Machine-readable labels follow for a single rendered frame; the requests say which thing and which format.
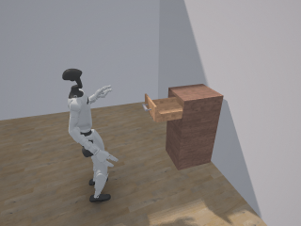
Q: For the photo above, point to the robot left forearm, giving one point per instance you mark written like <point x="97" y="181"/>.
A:
<point x="92" y="99"/>

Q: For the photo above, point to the right robot upper arm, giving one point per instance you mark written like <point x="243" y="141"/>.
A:
<point x="75" y="111"/>

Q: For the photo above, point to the handle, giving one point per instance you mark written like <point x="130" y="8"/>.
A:
<point x="144" y="106"/>

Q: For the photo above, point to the robot right forearm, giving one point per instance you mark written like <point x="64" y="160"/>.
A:
<point x="88" y="145"/>

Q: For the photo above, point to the cabinet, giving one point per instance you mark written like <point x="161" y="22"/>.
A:
<point x="190" y="140"/>

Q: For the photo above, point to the robot left hand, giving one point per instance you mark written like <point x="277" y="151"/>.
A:
<point x="100" y="93"/>

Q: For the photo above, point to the right robot foot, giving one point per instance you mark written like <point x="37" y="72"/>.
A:
<point x="102" y="198"/>

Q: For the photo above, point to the humanoid robot head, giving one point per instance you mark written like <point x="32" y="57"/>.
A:
<point x="74" y="75"/>

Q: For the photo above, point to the robot right hand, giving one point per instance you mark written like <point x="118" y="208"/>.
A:
<point x="103" y="155"/>

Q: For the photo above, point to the drawer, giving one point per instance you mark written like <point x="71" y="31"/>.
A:
<point x="165" y="109"/>

